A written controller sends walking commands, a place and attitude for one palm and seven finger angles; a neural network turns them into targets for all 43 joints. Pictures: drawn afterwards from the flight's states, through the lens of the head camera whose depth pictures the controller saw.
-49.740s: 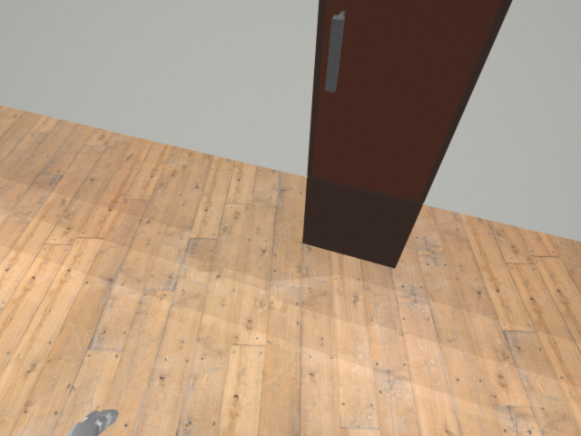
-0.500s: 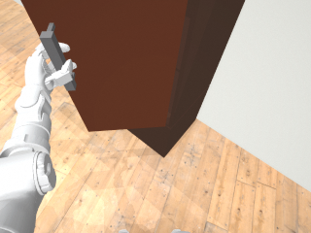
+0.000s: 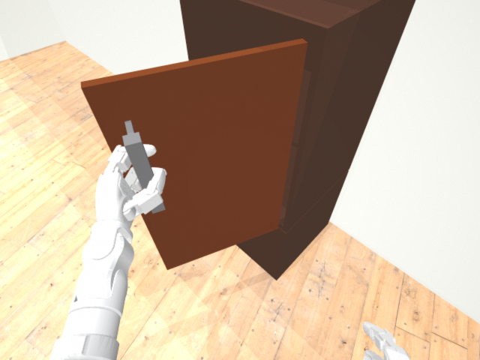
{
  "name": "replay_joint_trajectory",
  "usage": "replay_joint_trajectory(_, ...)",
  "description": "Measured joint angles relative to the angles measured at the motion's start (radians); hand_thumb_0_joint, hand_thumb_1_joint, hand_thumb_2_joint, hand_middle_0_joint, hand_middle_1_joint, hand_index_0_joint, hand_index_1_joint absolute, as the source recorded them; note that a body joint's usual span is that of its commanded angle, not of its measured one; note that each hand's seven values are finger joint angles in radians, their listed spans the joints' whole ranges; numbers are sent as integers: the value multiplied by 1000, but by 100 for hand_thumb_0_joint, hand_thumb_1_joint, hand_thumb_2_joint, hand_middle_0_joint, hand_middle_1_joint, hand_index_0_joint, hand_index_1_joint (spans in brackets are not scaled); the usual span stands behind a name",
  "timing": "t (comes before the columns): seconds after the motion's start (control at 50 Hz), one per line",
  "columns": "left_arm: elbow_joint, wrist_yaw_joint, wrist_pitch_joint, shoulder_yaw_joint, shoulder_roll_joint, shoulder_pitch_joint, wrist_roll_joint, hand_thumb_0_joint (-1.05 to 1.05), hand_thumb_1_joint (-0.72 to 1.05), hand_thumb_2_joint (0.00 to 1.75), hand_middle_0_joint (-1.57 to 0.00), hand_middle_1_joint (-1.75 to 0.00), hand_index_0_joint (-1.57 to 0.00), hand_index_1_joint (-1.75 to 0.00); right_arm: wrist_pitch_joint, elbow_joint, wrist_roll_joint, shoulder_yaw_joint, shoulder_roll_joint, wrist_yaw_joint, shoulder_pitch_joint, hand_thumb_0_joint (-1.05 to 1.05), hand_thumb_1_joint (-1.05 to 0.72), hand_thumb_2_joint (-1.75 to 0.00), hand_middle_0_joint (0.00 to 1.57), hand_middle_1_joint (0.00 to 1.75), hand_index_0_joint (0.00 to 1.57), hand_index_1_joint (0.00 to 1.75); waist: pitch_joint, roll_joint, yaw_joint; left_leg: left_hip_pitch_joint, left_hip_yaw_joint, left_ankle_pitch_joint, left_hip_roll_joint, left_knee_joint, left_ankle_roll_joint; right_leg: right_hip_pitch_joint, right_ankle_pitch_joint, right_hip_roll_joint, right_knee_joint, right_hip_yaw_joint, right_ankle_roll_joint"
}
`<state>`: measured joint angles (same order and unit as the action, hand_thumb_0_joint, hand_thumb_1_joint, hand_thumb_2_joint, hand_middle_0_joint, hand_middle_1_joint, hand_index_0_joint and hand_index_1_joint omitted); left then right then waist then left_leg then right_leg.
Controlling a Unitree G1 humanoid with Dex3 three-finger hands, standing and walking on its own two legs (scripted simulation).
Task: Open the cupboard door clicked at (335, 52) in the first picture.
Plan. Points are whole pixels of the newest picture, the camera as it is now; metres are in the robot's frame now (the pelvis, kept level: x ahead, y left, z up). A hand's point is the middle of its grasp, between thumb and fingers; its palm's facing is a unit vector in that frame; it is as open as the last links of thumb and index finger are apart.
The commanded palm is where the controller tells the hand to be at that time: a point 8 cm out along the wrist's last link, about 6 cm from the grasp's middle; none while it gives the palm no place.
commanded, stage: pull the door open along its arc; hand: left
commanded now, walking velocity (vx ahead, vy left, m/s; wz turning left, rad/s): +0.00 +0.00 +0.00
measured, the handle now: (144, 168) +0.41 +0.19 +0.11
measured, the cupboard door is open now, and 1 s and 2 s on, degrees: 67 94 92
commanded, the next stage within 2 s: open thumb and fingers to let go in 0.86 s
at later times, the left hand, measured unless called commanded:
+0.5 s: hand (168, 192) +0.35 +0.13 +0.11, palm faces +0.48 -0.88 +0.00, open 6.1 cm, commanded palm +0.28 +0.16 +0.11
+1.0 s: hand (220, 245) +0.26 +0.04 +0.12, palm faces +0.32 -0.95 -0.02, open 6.7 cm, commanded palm +0.21 +0.09 +0.11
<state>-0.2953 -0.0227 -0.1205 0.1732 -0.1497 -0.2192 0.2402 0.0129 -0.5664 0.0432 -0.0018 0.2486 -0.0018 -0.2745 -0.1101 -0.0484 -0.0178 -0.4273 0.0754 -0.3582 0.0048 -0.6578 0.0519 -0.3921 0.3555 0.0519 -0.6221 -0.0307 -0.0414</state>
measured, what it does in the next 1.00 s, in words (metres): stands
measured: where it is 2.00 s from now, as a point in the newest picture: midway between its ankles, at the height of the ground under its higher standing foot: outside the picture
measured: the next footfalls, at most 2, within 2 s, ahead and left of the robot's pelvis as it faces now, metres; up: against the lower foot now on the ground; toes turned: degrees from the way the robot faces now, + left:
none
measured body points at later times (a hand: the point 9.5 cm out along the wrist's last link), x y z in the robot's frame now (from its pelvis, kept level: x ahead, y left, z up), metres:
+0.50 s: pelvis -0.02 -0.03 +0.00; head -0.01 -0.05 +0.45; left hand +0.32 +0.18 +0.12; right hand +0.11 -0.26 -0.12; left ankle -0.02 +0.08 -0.72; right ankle -0.03 -0.09 -0.72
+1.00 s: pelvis +0.00 -0.03 +0.00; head -0.02 -0.06 +0.45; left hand +0.24 +0.09 +0.12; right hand +0.23 -0.21 -0.07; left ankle -0.02 +0.08 -0.72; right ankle -0.03 -0.09 -0.72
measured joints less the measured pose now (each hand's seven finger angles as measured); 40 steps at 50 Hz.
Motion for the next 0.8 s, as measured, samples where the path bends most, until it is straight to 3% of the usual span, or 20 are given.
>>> replay_joint_trajectory(0.08,23,195,46,-47,88,-55,-61,1,62,75,-30,-133,-32,-128,-2,-13,-24,-11,-13,1,80,1,-91,-90,20,30,20,30,26,14,21,-11,-29,13,12,-13,-6,-3,4,-12,-20,-31,-6)
replay_joint_trajectory(0.18,-9,424,117,-91,143,-140,-169,0,65,80,-32,-132,-34,-130,-25,-23,-57,-20,-37,5,138,1,-91,-90,20,30,20,30,29,16,31,-34,-53,28,18,-23,-15,-20,2,-18,-35,-57,-16)
replay_joint_trajectory(0.26,-56,526,146,-102,154,-176,-218,-1,68,83,-31,-131,-34,-131,-47,-36,-70,-28,-58,10,137,1,-91,-90,20,30,20,30,21,9,24,-37,-64,34,18,-23,-22,-22,2,-18,-37,-68,-23)
replay_joint_trajectory(0.32,-85,537,136,-94,146,-184,-217,-1,69,83,-30,-132,-33,-132,-59,-53,-73,-31,-68,21,110,1,-91,-90,20,30,20,30,20,10,19,-25,-68,38,16,-14,-27,-10,-1,-15,-30,-71,-29)
replay_joint_trajectory(0.42,-93,498,108,-82,122,-156,-194,0,70,80,-30,-133,-32,-133,-69,-82,-70,-25,-60,33,46,1,-91,-90,20,30,20,30,22,12,14,5,-65,43,7,8,-35,18,-8,-6,-8,-67,-37)
replay_joint_trajectory(0.58,55,467,87,-113,137,16,-168,0,70,75,-30,-133,-31,-132,-72,-91,-63,4,-14,32,-20,2,-91,-90,20,30,20,30,27,-1,9,73,-44,48,1,57,-37,74,-17,2,31,-43,-37)
replay_joint_trajectory(0.68,246,473,112,-197,184,197,-183,0,68,71,-28,-132,-29,-130,-69,-65,-64,17,-11,19,-9,2,-91,-90,20,30,20,30,30,1,11,122,-36,46,1,82,-37,118,-16,3,52,-33,-36)
replay_joint_trajectory(0.8,470,492,157,-378,242,425,-237,1,65,68,-27,-130,-30,-130,-74,-13,-70,15,-38,-10,59,2,-91,-90,20,30,20,30,34,-2,11,159,-37,29,0,76,-37,159,-2,5,55,-33,-36)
